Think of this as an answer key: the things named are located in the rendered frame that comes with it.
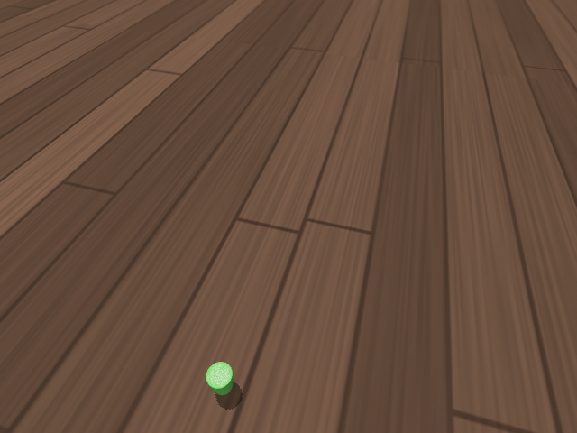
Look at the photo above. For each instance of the cup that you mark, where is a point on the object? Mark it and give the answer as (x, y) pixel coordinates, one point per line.
(219, 377)

